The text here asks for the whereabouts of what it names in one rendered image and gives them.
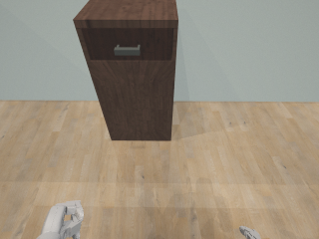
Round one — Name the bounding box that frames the right robot hand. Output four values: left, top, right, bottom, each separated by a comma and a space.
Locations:
239, 225, 261, 239

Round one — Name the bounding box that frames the cabinet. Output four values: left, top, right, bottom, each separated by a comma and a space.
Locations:
73, 0, 178, 141

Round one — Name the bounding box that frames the handle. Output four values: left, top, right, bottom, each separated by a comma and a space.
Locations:
114, 44, 141, 56

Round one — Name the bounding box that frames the left robot hand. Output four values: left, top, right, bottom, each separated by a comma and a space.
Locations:
40, 200, 84, 239

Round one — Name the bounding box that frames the drawer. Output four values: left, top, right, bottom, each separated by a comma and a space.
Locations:
81, 28, 172, 61

